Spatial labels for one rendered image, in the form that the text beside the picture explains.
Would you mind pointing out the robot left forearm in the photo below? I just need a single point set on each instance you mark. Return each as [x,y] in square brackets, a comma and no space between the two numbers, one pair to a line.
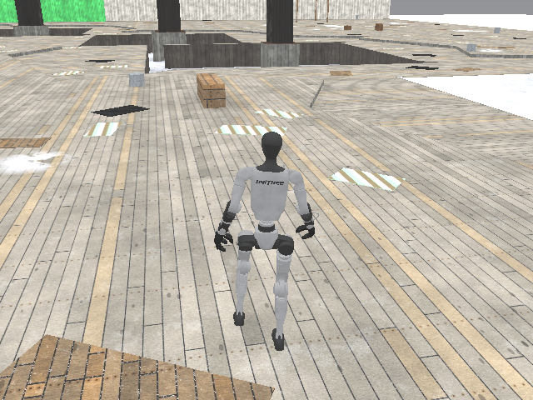
[226,221]

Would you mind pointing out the robot torso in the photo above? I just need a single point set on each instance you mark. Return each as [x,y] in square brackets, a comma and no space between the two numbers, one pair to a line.
[268,201]

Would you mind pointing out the robot left upper arm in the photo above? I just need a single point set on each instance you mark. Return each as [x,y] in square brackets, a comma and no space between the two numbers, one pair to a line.
[238,189]

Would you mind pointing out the robot right upper arm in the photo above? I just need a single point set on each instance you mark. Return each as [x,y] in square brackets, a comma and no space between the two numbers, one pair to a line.
[296,178]

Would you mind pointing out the robot right thigh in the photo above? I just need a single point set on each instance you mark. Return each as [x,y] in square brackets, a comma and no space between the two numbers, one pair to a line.
[285,247]

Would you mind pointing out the robot right forearm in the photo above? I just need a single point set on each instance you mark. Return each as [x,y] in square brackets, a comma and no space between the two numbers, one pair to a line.
[308,219]

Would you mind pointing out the left robot hand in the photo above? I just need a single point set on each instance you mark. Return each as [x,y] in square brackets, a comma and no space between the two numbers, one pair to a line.
[219,239]

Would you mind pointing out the right robot hand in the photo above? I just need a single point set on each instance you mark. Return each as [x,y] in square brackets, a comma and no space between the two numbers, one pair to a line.
[308,235]

